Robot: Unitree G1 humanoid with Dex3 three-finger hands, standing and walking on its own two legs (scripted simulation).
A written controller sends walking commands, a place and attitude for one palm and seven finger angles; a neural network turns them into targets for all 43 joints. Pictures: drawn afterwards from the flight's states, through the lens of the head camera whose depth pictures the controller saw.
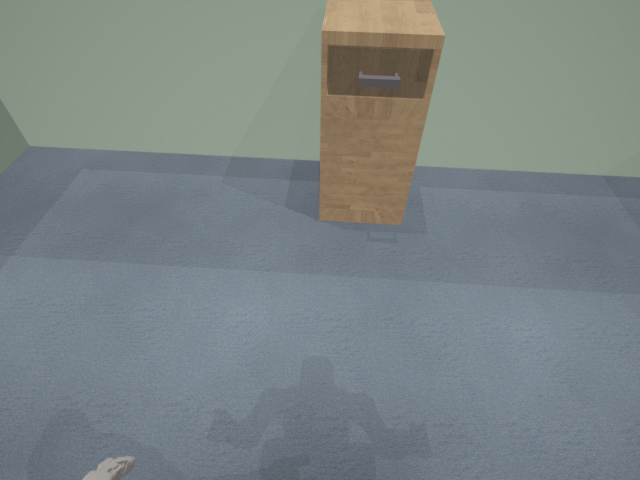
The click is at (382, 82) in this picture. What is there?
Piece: drawer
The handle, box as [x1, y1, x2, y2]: [358, 71, 400, 87]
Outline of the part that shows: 359,71 358,86 399,86 400,79 397,73 395,73 393,76 362,75 361,71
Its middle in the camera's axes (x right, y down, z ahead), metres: +0.19 -0.52 +1.26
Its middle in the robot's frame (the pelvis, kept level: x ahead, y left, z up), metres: +1.29 -0.13 -0.08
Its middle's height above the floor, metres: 0.69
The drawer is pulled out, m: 0.00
